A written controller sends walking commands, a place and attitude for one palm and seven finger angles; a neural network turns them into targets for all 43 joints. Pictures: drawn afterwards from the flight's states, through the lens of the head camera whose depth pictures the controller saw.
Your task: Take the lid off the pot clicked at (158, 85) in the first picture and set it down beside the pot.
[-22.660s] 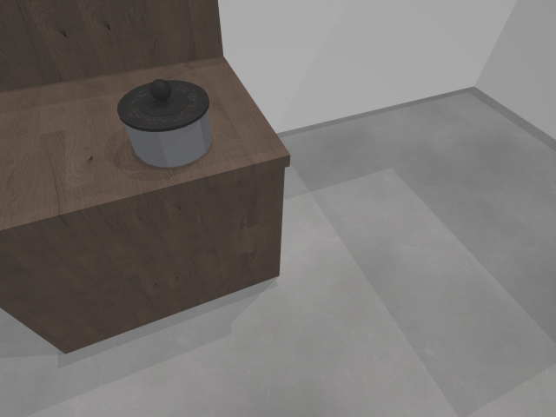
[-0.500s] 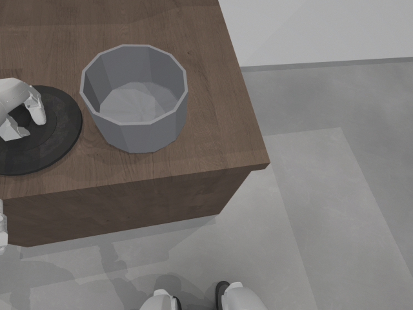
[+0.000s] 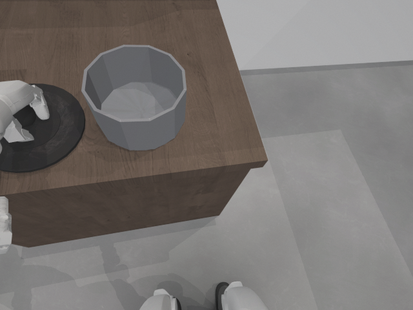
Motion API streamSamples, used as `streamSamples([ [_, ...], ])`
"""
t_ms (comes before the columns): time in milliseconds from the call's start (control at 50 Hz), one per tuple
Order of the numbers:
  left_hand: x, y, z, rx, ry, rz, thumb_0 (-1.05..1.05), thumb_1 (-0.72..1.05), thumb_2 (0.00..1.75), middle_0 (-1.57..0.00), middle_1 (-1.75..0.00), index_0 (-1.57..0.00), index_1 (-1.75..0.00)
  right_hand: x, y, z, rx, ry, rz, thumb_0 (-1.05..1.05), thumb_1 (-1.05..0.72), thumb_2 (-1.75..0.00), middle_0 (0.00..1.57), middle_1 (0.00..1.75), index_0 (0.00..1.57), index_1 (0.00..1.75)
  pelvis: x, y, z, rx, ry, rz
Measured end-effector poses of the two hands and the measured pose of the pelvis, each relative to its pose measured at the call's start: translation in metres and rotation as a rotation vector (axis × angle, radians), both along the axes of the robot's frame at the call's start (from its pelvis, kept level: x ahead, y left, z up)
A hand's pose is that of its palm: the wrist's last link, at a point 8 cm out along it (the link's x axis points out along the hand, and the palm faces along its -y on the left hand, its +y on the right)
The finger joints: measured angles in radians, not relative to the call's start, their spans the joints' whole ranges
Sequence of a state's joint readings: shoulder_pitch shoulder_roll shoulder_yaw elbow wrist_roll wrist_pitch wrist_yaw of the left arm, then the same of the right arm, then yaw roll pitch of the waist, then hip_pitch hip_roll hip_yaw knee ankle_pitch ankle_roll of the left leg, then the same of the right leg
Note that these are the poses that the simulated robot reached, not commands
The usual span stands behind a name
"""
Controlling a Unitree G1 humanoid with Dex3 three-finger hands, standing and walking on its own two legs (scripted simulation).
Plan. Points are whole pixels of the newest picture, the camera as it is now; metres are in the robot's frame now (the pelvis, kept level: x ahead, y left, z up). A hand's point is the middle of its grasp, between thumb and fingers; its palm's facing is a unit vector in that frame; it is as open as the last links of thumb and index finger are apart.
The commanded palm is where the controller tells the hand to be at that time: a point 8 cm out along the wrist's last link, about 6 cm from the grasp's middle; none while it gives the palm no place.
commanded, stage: open the fingers wide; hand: left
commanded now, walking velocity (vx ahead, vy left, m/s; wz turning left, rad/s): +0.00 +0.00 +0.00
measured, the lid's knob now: (21, 115) +0.50 +0.33 +0.00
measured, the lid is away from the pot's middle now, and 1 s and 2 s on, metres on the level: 0.23 0.23 0.23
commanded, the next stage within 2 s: raise the empty hand in 0.42 s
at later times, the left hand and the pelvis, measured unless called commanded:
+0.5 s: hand (12, 118) +0.48 +0.33 +0.02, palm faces -0.49 -0.12 -0.86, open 10.9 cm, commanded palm +0.52 +0.32 +0.07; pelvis +0.00 -0.01 -0.01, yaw -1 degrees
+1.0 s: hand out of the picture +0.48 +0.33 +0.07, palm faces -0.45 -0.13 -0.88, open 10.9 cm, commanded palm +0.51 +0.32 +0.13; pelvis +0.01 +0.00 +0.01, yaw +0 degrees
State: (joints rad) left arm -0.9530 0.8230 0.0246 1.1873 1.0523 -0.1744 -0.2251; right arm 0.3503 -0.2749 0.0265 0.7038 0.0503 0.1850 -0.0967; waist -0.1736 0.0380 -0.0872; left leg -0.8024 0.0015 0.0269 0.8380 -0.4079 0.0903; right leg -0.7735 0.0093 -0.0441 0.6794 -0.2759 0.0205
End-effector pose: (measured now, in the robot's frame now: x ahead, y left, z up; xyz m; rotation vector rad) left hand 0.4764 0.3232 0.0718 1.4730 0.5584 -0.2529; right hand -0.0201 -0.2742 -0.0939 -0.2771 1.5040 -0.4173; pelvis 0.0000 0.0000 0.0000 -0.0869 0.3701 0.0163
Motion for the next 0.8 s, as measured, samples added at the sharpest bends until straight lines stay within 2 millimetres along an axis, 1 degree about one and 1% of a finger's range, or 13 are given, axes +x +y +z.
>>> streamSamples([
  [120, 0.004, -0.004, 0.007, -0.003, -0.016, 0.010, 0.00, 0.24, 0.51, -0.40, -0.99, -0.46, -1.02, -0.011, -0.002, 0.000, -0.002, 0.014, -0.014, 0.00, -0.90, -0.90, 0.21, 0.30, 0.20, 0.30, -0.003, -0.003, -0.001, 0.003, 0.002, -0.002],
  [200, 0.007, -0.002, 0.012, -0.003, -0.023, 0.025, 0.00, 0.18, 0.48, -0.36, -0.98, -0.38, -1.00, -0.016, -0.004, 0.000, -0.005, 0.010, -0.026, 0.00, -0.90, -0.90, 0.21, 0.30, 0.20, 0.30, -0.003, -0.005, -0.003, 0.005, 0.005, -0.010],
  [300, 0.008, 0.000, 0.006, 0.013, 0.021, 0.037, 0.00, 0.12, 0.48, -0.33, -0.97, -0.34, -0.98, -0.021, -0.005, -0.002, -0.002, 0.018, -0.031, 0.00, -0.90, -0.90, 0.21, 0.30, 0.20, 0.30, -0.005, -0.006, -0.005, 0.005, 0.013, -0.015],
  [360, 0.009, 0.000, 0.007, 0.004, 0.018, 0.022, 0.00, 0.10, 0.48, -0.32, -0.97, -0.32, -0.97, -0.021, -0.005, -0.001, -0.010, 0.024, -0.035, 0.00, -0.90, -0.90, 0.21, 0.30, 0.20, 0.30, -0.004, -0.006, -0.005, 0.005, 0.018, -0.018],
  [460, 0.010, 0.004, 0.010, -0.019, 0.007, 0.025, 0.00, 0.08, 0.49, -0.32, -0.96, -0.31, -0.96, -0.018, -0.004, -0.001, -0.014, 0.026, -0.035, 0.00, -0.90, -0.90, 0.21, 0.30, 0.20, 0.30, -0.001, -0.007, -0.005, 0.004, 0.021, -0.018],
  [520, 0.010, 0.008, 0.009, 0.000, 0.013, 0.029, 0.00, 0.08, 0.48, -0.31, -0.96, -0.31, -0.96, -0.015, -0.004, -0.001, -0.013, 0.024, -0.031, 0.00, -0.90, -0.90, 0.21, 0.30, 0.20, 0.30, -0.001, -0.006, -0.005, 0.001, 0.026, -0.015],
  [600, 0.010, 0.008, 0.008, 0.006, 0.016, 0.012, 0.00, 0.08, 0.47, -0.31, -0.97, -0.31, -0.97, -0.011, -0.003, -0.002, -0.006, 0.034, -0.025, 0.00, -0.90, -0.90, 0.21, 0.30, 0.20, 0.30, 0.001, -0.004, -0.005, -0.001, 0.028, -0.012],
  [640, 0.010, 0.006, 0.012, -0.007, -0.002, 0.003, 0.00, 0.08, 0.47, -0.31, -0.97, -0.31, -0.97, -0.008, -0.002, -0.002, -0.005, 0.033, -0.024, 0.00, -0.90, -0.90, 0.21, 0.30, 0.20, 0.30, 0.002, -0.003, -0.003, -0.001, 0.025, -0.012],
  [740, 0.012, 0.007, 0.032, -0.024, -0.053, 0.017, 0.00, 0.09, 0.47, -0.31, -0.97, -0.31, -0.97, 0.002, 0.000, 0.000, 0.005, 0.003, -0.022, 0.00, -0.90, -0.90, 0.21, 0.30, 0.20, 0.30, 0.006, -0.003, 0.001, 0.000, 0.009, -0.006],
  [800, 0.011, 0.010, 0.038, -0.009, -0.050, 0.039, 0.00, 0.09, 0.47, -0.31, -0.97, -0.30, -0.97, 0.007, 0.001, 0.000, 0.018, -0.018, -0.019, 0.00, -0.90, -0.90, 0.21, 0.30, 0.20, 0.30, 0.007, -0.002, 0.002, 0.001, -0.001, -0.005],
])
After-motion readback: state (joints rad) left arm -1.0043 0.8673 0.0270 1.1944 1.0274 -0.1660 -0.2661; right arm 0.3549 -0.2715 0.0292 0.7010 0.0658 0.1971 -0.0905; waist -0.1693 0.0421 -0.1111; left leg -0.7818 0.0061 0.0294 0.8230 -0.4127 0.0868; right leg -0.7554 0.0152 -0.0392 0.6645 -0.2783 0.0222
